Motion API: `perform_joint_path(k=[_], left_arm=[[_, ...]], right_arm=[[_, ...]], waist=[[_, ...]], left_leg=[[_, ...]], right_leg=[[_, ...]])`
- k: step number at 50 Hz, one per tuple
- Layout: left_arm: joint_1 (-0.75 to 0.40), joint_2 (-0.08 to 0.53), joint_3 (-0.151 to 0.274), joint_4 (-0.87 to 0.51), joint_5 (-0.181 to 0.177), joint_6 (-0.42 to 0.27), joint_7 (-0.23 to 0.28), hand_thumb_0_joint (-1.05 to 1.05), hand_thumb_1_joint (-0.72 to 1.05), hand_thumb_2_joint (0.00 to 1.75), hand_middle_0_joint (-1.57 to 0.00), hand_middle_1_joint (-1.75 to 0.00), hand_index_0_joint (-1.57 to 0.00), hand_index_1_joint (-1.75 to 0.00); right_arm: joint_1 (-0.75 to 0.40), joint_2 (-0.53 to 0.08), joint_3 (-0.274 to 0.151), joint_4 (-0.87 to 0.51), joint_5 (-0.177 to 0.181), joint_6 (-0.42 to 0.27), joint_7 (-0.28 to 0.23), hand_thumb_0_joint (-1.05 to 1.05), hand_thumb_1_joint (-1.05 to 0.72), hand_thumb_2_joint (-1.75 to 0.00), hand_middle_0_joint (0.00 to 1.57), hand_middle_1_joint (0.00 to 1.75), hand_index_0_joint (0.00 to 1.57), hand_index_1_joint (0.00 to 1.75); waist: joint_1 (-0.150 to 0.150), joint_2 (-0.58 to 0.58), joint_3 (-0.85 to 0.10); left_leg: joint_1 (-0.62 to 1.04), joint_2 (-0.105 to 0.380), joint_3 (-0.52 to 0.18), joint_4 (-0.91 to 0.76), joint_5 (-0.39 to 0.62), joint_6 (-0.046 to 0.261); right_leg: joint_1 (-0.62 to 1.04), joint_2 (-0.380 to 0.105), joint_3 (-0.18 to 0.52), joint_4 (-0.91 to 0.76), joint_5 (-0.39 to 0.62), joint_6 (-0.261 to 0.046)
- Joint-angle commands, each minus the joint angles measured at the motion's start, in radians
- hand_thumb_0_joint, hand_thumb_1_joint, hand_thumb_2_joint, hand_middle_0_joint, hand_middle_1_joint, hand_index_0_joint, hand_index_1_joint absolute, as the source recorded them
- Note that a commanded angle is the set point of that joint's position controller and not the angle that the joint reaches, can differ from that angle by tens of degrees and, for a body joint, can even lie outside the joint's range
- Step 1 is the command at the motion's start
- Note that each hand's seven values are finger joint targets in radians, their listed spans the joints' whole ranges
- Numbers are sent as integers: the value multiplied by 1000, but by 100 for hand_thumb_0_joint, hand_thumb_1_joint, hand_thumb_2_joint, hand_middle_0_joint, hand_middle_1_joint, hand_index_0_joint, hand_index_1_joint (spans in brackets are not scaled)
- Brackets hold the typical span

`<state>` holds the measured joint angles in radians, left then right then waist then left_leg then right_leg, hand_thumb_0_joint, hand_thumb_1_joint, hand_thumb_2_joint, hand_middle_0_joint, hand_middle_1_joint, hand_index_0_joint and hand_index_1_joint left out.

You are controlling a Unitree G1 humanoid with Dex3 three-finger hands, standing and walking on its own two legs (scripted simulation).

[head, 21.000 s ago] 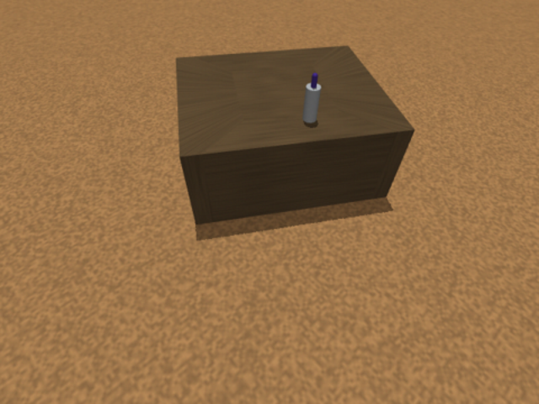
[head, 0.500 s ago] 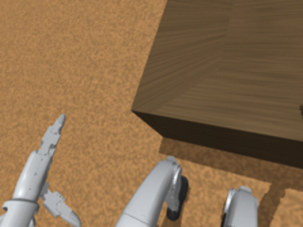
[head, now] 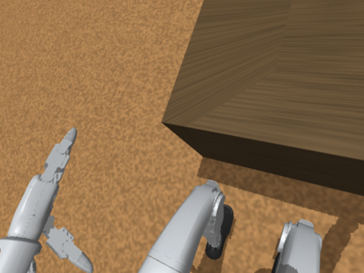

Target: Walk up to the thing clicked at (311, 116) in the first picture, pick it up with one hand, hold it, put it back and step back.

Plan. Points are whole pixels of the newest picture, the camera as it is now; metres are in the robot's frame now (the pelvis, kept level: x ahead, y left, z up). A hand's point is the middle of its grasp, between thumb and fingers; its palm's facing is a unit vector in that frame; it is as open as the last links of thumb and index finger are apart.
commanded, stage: loosen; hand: right
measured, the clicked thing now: out of the picture +0.55 -0.26 -0.03
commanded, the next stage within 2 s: open in 0.18 s
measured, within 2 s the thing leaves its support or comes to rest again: neither
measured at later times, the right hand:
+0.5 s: hand out of the picture +0.55 -0.26 -0.06, palm faces +0.31 +0.95 +0.00, open 9.7 cm
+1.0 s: hand out of the picture +0.56 -0.27 -0.04, palm faces +0.31 +0.95 +0.01, open 12.1 cm
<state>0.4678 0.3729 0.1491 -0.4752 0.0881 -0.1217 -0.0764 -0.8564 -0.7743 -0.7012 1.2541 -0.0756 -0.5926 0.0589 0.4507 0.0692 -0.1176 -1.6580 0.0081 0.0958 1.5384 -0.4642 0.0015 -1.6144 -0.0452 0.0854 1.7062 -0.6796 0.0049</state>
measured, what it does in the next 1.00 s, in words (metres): stands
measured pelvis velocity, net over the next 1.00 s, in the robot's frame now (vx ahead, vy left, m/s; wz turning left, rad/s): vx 0.00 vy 0.00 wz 0.00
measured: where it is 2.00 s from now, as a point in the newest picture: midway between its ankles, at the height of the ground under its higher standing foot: (245, 265)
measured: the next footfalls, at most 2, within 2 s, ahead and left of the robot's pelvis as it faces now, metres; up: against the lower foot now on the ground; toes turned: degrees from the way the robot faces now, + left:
none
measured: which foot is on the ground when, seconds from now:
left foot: down 0.00-1.00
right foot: down 0.00-1.00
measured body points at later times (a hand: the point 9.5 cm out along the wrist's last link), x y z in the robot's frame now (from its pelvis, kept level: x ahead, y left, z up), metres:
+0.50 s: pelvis +0.00 +0.00 -0.01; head +0.22 -0.09 +0.37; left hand +0.18 +0.26 +0.14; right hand +0.53 -0.31 -0.06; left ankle +0.11 +0.12 -0.52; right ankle +0.04 -0.12 -0.52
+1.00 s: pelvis +0.00 +0.00 -0.01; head +0.22 -0.09 +0.38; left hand +0.18 +0.26 +0.14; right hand +0.53 -0.31 -0.04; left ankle +0.11 +0.12 -0.52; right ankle +0.04 -0.12 -0.52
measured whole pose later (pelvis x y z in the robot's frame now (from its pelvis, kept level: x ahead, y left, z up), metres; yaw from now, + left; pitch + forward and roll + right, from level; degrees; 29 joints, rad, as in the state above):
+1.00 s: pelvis +0.00 +0.00 -0.01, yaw +0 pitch +33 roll +6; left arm 0.47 0.38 0.16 -0.47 0.07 -0.12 -0.07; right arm -0.88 -0.79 -0.70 1.19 -0.08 -0.51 0.07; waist 0.45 0.07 -0.12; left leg -1.68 0.01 0.09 1.56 -0.47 0.00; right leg -1.63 -0.04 0.08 1.73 -0.69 0.00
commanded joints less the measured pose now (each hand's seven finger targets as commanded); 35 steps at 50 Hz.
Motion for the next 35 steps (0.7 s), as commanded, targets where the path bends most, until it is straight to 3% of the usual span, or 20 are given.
perform_joint_path(k=[1, 2, 4, 6, 7, 8, 10, 12, 13, 14, 15, 17, 21, 26, 33, 34, 35], left_arm=[[73, 216, 204, -162, -13, -45, 37, 0, -58, 7, -5, -4, -4, -5], [69, 208, 197, -151, -17, -45, 36, 0, -58, 7, -5, -4, -3, -5], [71, 185, 182, -136, -19, -47, 34, 0, -54, 4, -6, -5, -6, -5], [64, 210, 203, -176, -23, -50, 36, 0, -54, 4, -6, -5, -6, -5], [78, 206, 203, -182, -25, -51, 36, 0, -54, 4, -6, -5, -6, -5], [86, 200, 200, -177, -25, -51, 35, 0, -54, 4, -6, -5, -6, -5], [95, 190, 189, -167, -27, -52, 33, 0, -54, 4, -6, -5, -6, -5], [88, 198, 199, -173, -35, -56, 36, 0, -55, 5, -6, -5, -6, -5], [82, 204, 208, -183, -34, -56, 36, 0, -55, 5, -6, -5, -6, -5], [84, 205, 208, -173, -33, -55, 35, 0, -56, 6, -6, -5, -5, -5], [89, 198, 202, -179, -34, -57, 34, 0, -55, 5, -6, -5, -6, -5], [92, 198, 203, -174, -34, -58, 35, 0, -57, 7, -6, -4, -5, -5], [86, 201, 210, -175, -33, -59, 36, 0, -58, 7, -6, -4, -5, -5], [92, 203, 215, -165, -38, -62, 34, 0, -58, 7, -5, -4, -4, -6], [90, 205, 218, -159, -34, -59, 34, 0, -59, 8, -5, -4, -4, -6], [92, 200, 217, -130, -32, -58, 33, 0, -56, 6, -6, -4, -5, -5], [100, 197, 211, -130, -32, -58, 33, 0, -61, 9, -6, -4, -4, -7]], right_arm=[[-326, -266, 3, -177, 4, -57, -6, 0, -34, -133, 131, 144, 136, 144], [-324, -258, 6, -167, 7, -53, -3, 0, -35, -135, 133, 146, 138, 146], [-338, -239, 15, -153, 14, -52, 1, 0, -29, -121, 135, 136, 137, 136], [-335, -294, -8, -206, 8, -48, -1, 0, -21, -105, 128, 120, 130, 120], [-342, -299, -3, -217, 5, -45, 2, 0, -16, -97, 125, 114, 127, 114], [-321, -263, 15, -178, 6, -38, 6, 0, -12, -89, 123, 109, 125, 109], [-335, -254, 12, -185, 13, -37, 8, 0, -4, -73, 119, 99, 120, 99], [-331, -286, -3, -207, 14, -31, 7, 0, 5, -62, 116, 90, 117, 90], [-326, -275, 9, -194, 11, -27, 9, 0, 8, -57, 114, 86, 115, 86], [-337, -268, 12, -198, 14, -25, 9, 0, 13, -60, 106, 83, 107, 84], [-328, -254, 17, -201, 16, -23, 11, 0, 16, -52, 110, 79, 111, 79], [-321, -261, 13, -196, 13, -19, 11, 0, 21, -46, 97, 72, 98, 72], [-319, -260, 12, -222, 14, -13, 12, 0, 32, -36, 89, 62, 90, 62], [-317, -271, 1, -250, 19, -11, 7, 0, 32, -30, 75, 52, 76, 52], [-322, -249, 12, -271, 16, -17, 7, 0, 28, -30, 64, 47, 64, 47], [-339, -249, 17, -267, 16, -16, 5, 0, 25, -38, 56, 49, 56, 49], [-341, -261, 7, -294, 18, -18, 3, 0, 24, -38, 64, 57, 64, 57]], waist=[[-10, -471, -574], [-11, -458, -555], [-7, -441, -533], [-30, -452, -592], [-17, -450, -606], [-4, -440, -575], [-10, -433, -557], [-19, -442, -579], [-9, -447, -568], [-14, -448, -568], [-11, -446, -566], [-14, -455, -572], [-23, -476, -581], [-35, -472, -610], [-22, -508, -594], [-33, -514, -601], [-35, -521, -606]], left_leg=[[398, -37, -31, -116, 165, 34], [387, -35, -33, -116, 154, 33], [401, -34, -39, -117, 142, 32], [437, -33, -45, -116, 152, 31], [445, -31, -54, -122, 154, 27], [437, -30, -52, -120, 154, 25], [436, -31, -48, -121, 140, 27], [428, -31, -47, -116, 147, 26], [424, -31, -47, -116, 140, 27], [427, -30, -49, -116, 139, 28], [419, -31, -43, -112, 143, 29], [414, -31, -40, -105, 161, 30], [401, -33, -36, -100, 165, 33], [416, -33, -34, -96, 184, 32], [351, -36, -22, -86, 188, 37], [352, -35, -27, -89, 177, 37], [367, -33, -29, -87, 186, 37]], right_leg=[[397, 8, 3, -238, 324, 1], [377, 9, 2, -235, 298, -1], [322, 12, -2, -233, 261, -5], [340, 14, -6, -235, 270, -4], [344, 12, -10, -223, 265, -7], [330, 11, -13, -217, 263, -7], [303, 15, -10, -227, 238, -7], [332, 13, -10, -222, 258, -6], [326, 13, -11, -222, 247, -7], [318, 15, -11, -225, 244, -6], [328, 14, -9, -225, 251, -5], [341, 13, -9, -218, 281, -3], [360, 12, -9, -223, 297, -1], [380, 10, -8, -216, 329, 0], [455, 1, 7, -214, 410, 7], [445, 4, 1, -213, 383, 7], [439, 7, 0, -214, 385, 7]])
